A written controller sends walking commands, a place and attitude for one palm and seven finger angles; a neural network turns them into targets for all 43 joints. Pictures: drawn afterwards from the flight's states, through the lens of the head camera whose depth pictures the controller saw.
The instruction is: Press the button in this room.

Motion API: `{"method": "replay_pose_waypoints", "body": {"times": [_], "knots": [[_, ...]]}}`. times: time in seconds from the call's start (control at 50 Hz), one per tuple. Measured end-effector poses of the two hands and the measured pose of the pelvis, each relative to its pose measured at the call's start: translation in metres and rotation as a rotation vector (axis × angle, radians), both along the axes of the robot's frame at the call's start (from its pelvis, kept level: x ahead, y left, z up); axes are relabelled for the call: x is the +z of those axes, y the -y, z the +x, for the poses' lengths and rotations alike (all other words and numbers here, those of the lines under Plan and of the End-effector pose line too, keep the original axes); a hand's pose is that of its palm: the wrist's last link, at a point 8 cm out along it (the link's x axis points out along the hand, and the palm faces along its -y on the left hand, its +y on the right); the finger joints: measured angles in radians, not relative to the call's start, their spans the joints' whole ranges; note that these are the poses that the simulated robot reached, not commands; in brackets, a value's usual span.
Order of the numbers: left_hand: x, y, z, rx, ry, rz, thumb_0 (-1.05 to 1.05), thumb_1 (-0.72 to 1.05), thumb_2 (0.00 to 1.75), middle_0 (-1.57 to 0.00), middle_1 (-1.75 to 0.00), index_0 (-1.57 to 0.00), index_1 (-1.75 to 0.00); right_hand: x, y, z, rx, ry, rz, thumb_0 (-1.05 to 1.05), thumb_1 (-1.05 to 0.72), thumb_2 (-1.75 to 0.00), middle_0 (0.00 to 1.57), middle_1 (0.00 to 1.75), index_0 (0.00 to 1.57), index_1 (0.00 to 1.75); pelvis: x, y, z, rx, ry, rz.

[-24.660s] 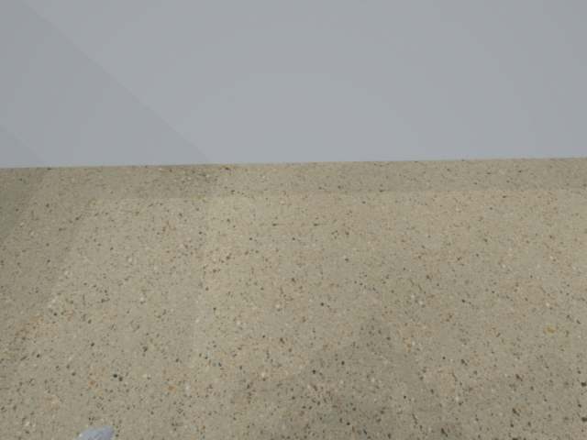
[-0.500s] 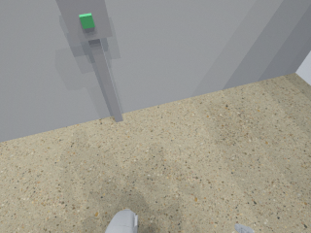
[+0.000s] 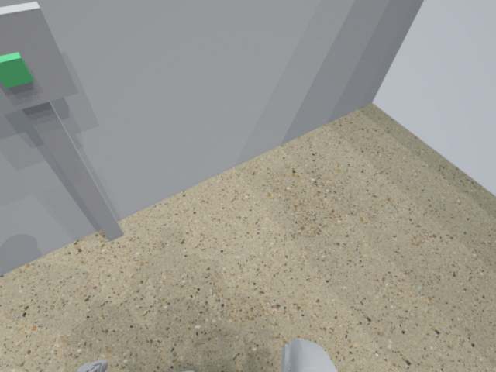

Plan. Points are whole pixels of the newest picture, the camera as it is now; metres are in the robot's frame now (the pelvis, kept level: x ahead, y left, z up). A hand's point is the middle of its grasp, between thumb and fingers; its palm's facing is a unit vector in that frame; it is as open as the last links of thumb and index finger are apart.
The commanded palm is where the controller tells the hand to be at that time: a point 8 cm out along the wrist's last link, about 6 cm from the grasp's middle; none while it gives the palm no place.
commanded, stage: walk to a spot facing it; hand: left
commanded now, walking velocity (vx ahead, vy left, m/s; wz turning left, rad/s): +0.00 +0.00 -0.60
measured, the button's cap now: (11, 69) +0.61 +0.55 +0.07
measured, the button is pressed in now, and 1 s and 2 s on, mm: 0 0 0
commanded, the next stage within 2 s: turn to face it in 0.30 s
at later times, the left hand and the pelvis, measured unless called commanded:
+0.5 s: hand (205, 307) +0.25 +0.10 -0.16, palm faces -0.31 -0.92 -0.23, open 7.4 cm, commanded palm none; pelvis +0.09 -0.04 +0.00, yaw -17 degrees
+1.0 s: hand (159, 327) +0.20 +0.18 -0.17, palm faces -0.05 -0.97 -0.25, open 7.4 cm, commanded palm none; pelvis +0.11 -0.03 +0.00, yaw -5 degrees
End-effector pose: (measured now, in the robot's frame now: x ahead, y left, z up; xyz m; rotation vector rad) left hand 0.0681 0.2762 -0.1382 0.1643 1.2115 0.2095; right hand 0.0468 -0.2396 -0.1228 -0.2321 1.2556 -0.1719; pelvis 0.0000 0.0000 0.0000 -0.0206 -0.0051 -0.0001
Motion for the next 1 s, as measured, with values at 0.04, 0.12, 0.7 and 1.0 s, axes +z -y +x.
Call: {"method": "replay_pose_waypoints", "body": {"times": [0.04, 0.12, 0.7, 1.0], "knots": [[0.008, -0.001, 0.04, -0.049, 0.048, 0.012, 0.01, 0.91, 0.9, -0.19, -0.3, -0.19, -0.3, -0.001, 0.003, -0.022, -0.061, -0.056, -0.002, 0.0, -0.91, -0.9, 0.2, 0.3, 0.2, 0.3, 0.001, -0.002, 0.009, -0.023, -0.002, 0.003], [0.017, 0.015, 0.107, -0.152, 0.104, 0.014, 0.01, 0.91, 0.9, -0.19, -0.3, -0.19, -0.3, -0.004, 0.005, -0.057, -0.173, -0.14, 0.006, 0.0, -0.91, -0.9, 0.2, 0.3, 0.2, 0.3, 0.001, -0.002, 0.026, -0.074, -0.005, 0.01], [-0.014, 0.087, 0.172, -0.258, 0.025, -0.046, 0.01, 0.91, 0.9, -0.2, -0.3, -0.2, -0.3, -0.015, 0.036, 0.077, -0.242, 0.03, 0.028, 0.0, -0.91, -0.9, 0.2, 0.3, 0.19, 0.3, -0.012, 0.027, 0.12, -0.212, 0.005, -0.011], [0.002, 0.051, 0.131, -0.109, -0.056, 0.008, 0.01, 0.91, 0.9, -0.2, -0.3, -0.2, -0.3, -0.002, 0.036, 0.081, -0.13, -0.04, 0.026, 0.0, -0.91, -0.9, 0.21, 0.3, 0.2, 0.3, 0.004, 0.028, 0.109, -0.079, -0.028, -0.009]]}}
